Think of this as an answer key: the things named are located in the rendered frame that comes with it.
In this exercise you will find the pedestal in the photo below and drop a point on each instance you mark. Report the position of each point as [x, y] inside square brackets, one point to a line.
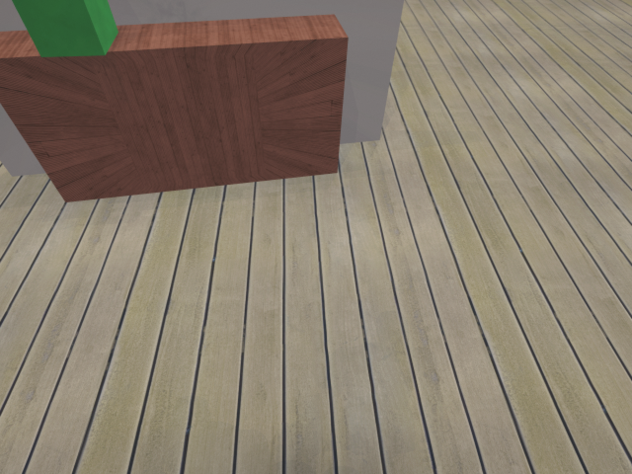
[178, 106]

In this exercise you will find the carton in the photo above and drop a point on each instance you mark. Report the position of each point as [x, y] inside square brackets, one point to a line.
[69, 27]

